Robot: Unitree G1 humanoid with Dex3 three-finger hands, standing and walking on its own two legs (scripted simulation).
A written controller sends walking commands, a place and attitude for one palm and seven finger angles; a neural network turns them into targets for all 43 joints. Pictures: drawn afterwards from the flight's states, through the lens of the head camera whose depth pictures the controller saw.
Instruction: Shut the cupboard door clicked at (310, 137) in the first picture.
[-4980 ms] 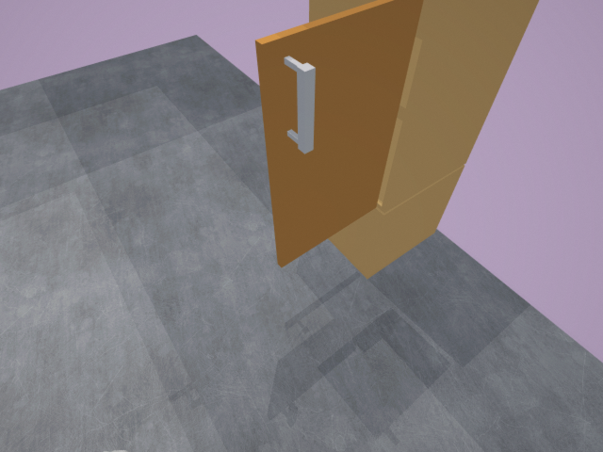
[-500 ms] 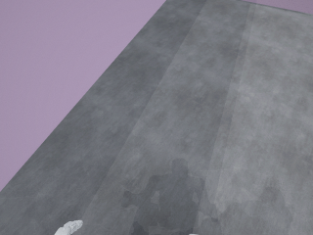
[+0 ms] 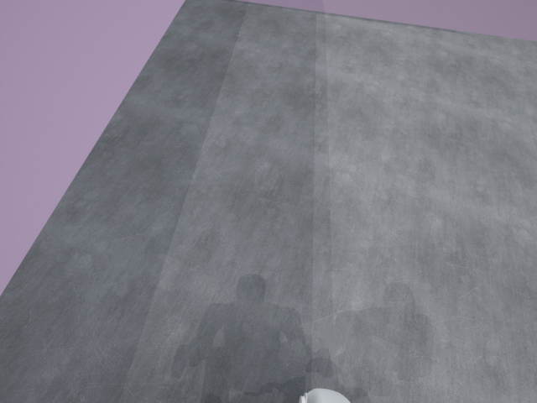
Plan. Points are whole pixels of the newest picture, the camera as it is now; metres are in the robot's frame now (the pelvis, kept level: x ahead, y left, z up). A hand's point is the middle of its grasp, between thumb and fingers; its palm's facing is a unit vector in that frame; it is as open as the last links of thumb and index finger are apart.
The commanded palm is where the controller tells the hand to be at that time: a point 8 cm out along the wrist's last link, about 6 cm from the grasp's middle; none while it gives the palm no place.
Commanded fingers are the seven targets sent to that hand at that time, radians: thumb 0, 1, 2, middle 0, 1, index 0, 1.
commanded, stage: walk around to get in front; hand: left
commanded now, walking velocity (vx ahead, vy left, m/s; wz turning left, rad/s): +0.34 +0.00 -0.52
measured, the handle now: out of the picture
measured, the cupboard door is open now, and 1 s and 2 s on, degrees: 92 92 92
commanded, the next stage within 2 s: walk to a spot facing it in 0.46 s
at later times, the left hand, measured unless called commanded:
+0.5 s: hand (219, 299) +0.32 +0.11 -0.17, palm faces -0.19 -0.96 -0.19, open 7.2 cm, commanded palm none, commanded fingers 0.00 0.90 0.90 -0.20 -0.30 -0.20 -0.30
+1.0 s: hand (238, 227) +0.49 +0.09 -0.17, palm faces -0.04 -0.98 -0.20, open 7.4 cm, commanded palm none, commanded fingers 0.00 0.90 0.90 -0.20 -0.30 -0.20 -0.30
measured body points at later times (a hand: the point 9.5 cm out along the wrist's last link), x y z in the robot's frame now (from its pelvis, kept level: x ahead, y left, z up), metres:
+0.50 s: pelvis +0.21 -0.06 +0.00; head +0.26 -0.07 +0.45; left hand +0.33 +0.16 -0.15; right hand +0.22 -0.32 -0.14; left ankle +0.29 +0.08 -0.70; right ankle +0.17 -0.14 -0.74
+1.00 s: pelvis +0.37 -0.09 -0.01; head +0.41 -0.09 +0.44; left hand +0.49 +0.14 -0.15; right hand +0.36 -0.34 -0.16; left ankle +0.40 +0.03 -0.74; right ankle +0.37 -0.22 -0.74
